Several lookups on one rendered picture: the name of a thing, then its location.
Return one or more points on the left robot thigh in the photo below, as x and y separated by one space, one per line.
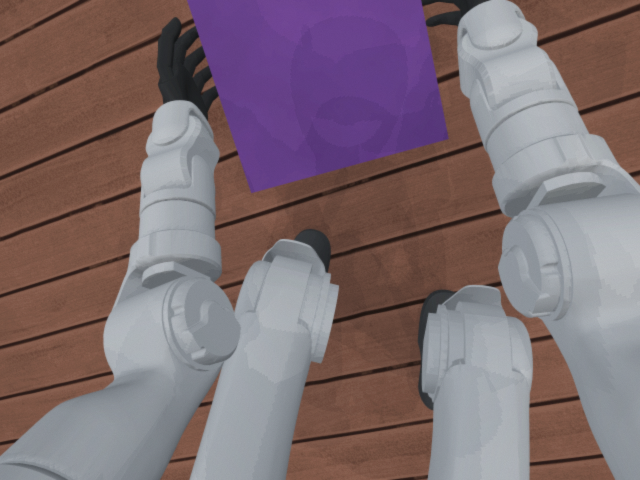
251 423

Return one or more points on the robot left upper arm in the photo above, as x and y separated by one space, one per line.
165 347

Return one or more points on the left robot hand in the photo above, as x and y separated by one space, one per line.
176 72

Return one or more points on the robot right upper arm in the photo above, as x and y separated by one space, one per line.
576 266

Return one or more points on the right robot hand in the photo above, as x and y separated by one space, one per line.
454 17

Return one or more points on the right robot shin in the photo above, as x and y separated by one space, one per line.
521 350

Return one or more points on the carton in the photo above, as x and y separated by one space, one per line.
313 86

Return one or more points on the left robot forearm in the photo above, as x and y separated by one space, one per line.
177 204

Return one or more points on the right robot forearm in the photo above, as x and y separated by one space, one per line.
538 144

